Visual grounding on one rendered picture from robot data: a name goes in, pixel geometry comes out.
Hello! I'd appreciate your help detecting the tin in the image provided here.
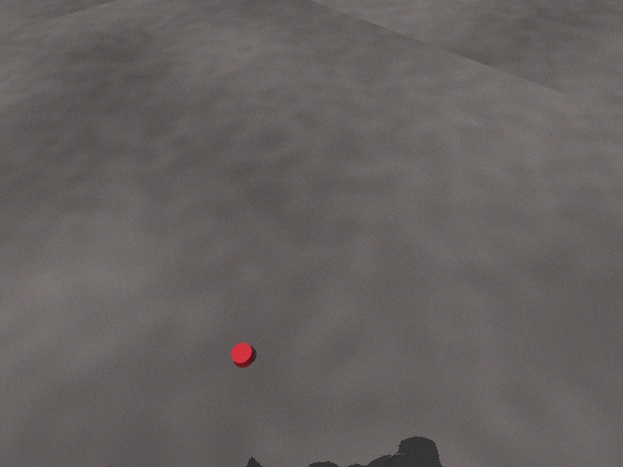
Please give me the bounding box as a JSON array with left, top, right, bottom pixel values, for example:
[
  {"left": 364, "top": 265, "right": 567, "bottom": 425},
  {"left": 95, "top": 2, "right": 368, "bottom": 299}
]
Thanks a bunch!
[{"left": 231, "top": 342, "right": 254, "bottom": 368}]

